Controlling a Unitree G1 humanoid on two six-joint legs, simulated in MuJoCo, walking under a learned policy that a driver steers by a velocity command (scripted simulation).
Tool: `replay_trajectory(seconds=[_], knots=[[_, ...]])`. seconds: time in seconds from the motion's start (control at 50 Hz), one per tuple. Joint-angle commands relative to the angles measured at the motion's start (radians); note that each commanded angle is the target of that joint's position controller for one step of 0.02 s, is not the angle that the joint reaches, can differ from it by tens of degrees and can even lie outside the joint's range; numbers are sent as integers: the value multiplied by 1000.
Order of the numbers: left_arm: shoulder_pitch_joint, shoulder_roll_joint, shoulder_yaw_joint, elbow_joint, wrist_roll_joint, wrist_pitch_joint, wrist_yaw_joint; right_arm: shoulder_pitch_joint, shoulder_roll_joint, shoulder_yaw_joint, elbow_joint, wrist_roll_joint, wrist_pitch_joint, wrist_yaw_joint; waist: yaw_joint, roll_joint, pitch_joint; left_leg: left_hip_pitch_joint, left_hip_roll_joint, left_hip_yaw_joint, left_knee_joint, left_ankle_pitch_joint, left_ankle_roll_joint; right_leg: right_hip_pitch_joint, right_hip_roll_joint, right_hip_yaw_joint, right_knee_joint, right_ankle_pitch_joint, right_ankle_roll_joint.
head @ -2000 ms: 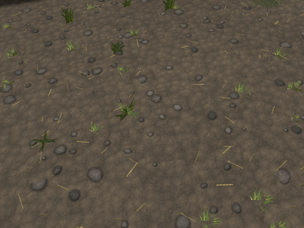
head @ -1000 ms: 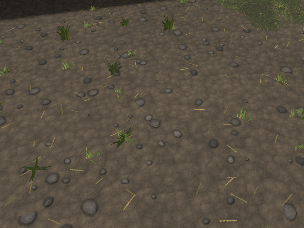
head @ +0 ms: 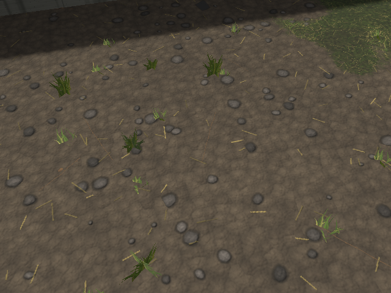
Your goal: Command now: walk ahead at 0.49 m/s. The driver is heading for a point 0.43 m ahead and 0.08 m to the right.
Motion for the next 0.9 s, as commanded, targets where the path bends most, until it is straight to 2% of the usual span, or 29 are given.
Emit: replay_trajectory(seconds=[0.02, 0.06, 0.12, 0.2, 0.24, 0.28, 0.3, 0.32, 0.34, 0.36, 0.38, 0.4, 0.42, 0.44, 0.46, 0.5, 0.54, 0.58, 0.66, 0.7, 0.72, 0.74, 0.76, 0.78, 0.8, 0.82, 0.84, 0.86, 0.9], knots=[[-22, 144, 24, -50, 1, -19, 19, 17, -55, -17, -42, -13, 10, -5, -40, -82, 17, -100, 54, -38, -118, 132, -25, -2, -284, 248, -249, 37, -161], [13, 147, 22, -41, -2, -13, 31, -49, -50, -18, -64, -18, 5, 0, -25, -82, 25, -134, 44, -30, -241, 246, -39, 31, -270, 210, -252, 74, -146], [63, 155, 22, -28, -11, -7, 41, -158, -30, -9, -93, -13, -5, 12, 9, -88, 40, -91, 7, 11, -419, 374, -44, 45, -240, 144, -256, 97, -120], [151, 158, 25, 10, -20, 8, 44, -279, -26, 3, -135, -5, -12, 32, 49, -78, 72, -102, -20, 20, -541, 363, -38, 160, -273, 140, -219, 120, -118], [171, 164, 30, 20, -24, 21, 47, -314, -37, 3, -161, -3, -21, 43, 45, -81, 81, -114, -29, 4, -589, 301, -27, 231, -304, 169, -167, 159, -114], [154, 183, 39, 14, -27, 32, 51, -280, -68, -5, -162, -1, -31, 49, 11, -104, 55, -33, -50, 5, -626, 230, -14, 262, -323, 200, -108, 240, -100], [133, 194, 43, 6, -27, 36, 51, -225, -92, -16, -152, -1, -36, 49, -24, -122, 20, 64, -75, 24, -634, 194, -3, 258, -317, 204, -49, 358, -90], [111, 186, 40, -3, -25, 40, 50, -100, -128, -36, -117, -1, -40, 44, -91, -122, -57, 245, -103, 50, -654, 191, 19, 230, -274, 178, 88, 492, -68], [101, 149, 24, -23, -15, 40, 48, 94, -187, -60, -70, -14, -43, 34, -167, -101, -204, 554, -30, -13, -593, 209, 65, 82, -214, 141, 328, 419, -35], [205, 35, -5, -42, -13, 25, 42, 238, -284, -86, -43, -32, -35, 26, -150, 104, -376, 985, 239, -402, -614, 79, 196, -331, -58, 58, 725, 52, 49], [214, 39, -8, -29, -26, 7, 42, 245, -225, -65, -37, -30, -28, 28, -149, 226, -459, 1016, 317, -670, -760, 100, 242, -454, 1, 179, 912, -451, 61], [146, 138, 21, -43, -50, -2, 44, 164, -159, -43, -47, -26, -29, 26, -137, 159, -317, 890, 281, -528, -766, 201, 200, -516, -49, 225, 993, -431, 55], [94, 146, 24, -56, -52, -3, 51, 70, -120, -29, -69, -28, -28, 25, -105, 101, -213, 736, 253, -367, -761, 387, 177, -511, -93, 188, 990, -371, 53], [65, 136, 28, -55, -38, 4, 59, 0, -84, -18, -72, -32, -30, 30, -71, 35, -141, 586, 206, -242, -782, 534, 164, -463, -123, 168, 936, -324, 58], [82, 118, 36, -51, -30, 19, 63, -34, -60, -11, -68, -39, -34, 33, -32, 49, -115, 482, 175, -159, -802, 601, 150, -389, -154, 169, 879, -290, 57], [119, 64, 31, -40, -28, 51, 64, -53, -50, -8, -49, -49, -34, 35, 6, 55, -92, 359, 146, -73, -846, 675, 164, -289, -151, 149, 813, -254, 63], [91, 43, 25, -61, -18, 65, 67, -67, -73, -11, -32, -50, -36, 25, 29, 53, -76, 320, 133, -12, -868, 743, 178, -278, -153, 141, 674, -179, 77], [36, 36, 15, -79, -6, 66, 63, -89, -88, -11, -26, -43, -27, 12, 26, 51, -91, 305, 98, 56, -868, 757, 162, -214, -156, 113, 488, -55, 83], [-62, 71, 16, -98, -8, 73, 52, -31, -123, -15, 12, -29, -2, 2, -15, 50, -114, 370, 106, 52, -849, 652, 153, -147, -126, 86, 323, 48, 87], [-79, 85, 20, -100, -3, 76, 50, -38, -121, -13, 23, -15, 12, 0, -5, 41, -97, 376, 108, 37, -803, 532, 132, -108, -115, 78, 234, 58, 68], [-71, 92, 24, -94, 3, 75, 50, -43, -110, -9, 26, -7, 18, -2, 8, 32, -93, 367, 87, 35, -765, 440, 106, -58, -104, 68, 160, 103, 51], [-66, 120, 32, -90, 11, 75, 52, -2, -85, -2, 41, -8, 20, -2, 7, -2, -88, 357, 47, 38, -720, 327, 62, -1, -119, 94, 82, 227, 29], [-53, 179, 44, -92, 14, 74, 60, 43, -53, 8, 45, -31, 19, -3, -21, -85, -119, 318, -14, 80, -636, 170, 7, 92, -212, 185, 92, 520, 2], [-94, 187, 38, -96, 16, 81, 66, 173, 0, 17, 67, -44, 19, -4, -111, -227, -156, 246, -83, 106, -599, -98, -43, 162, -304, 275, 120, 593, -97], [-97, 115, 23, -88, 9, 86, 59, 144, -10, 18, 70, -41, 32, -14, -75, -228, -168, 275, -83, 90, -595, -137, -64, 123, -310, 305, 94, 438, -133], [-132, 97, 20, -85, 3, 88, 52, 104, -35, 15, 60, -31, 47, -19, -79, -201, -139, 293, -78, 82, -629, -95, -65, 70, -271, 291, 74, 266, -106], [-174, 103, 21, -94, 2, 89, 47, 76, -53, 12, 60, -26, 61, -26, -77, -173, -110, 314, -77, 84, -650, -60, -62, 20, -229, 259, 70, 175, -69], [-189, 102, 20, -98, 0, 86, 44, 60, -76, 6, 64, -28, 73, -30, -67, -148, -81, 324, -75, 85, -662, -36, -59, -12, -200, 229, 75, 165, -43], [-181, 113, 24, -80, -4, 78, 44, 68, -71, 7, 74, -31, 82, -31, -66, -124, -93, 358, -66, 79, -678, 13, -57, 0, -173, 192, 104, 245, -22]])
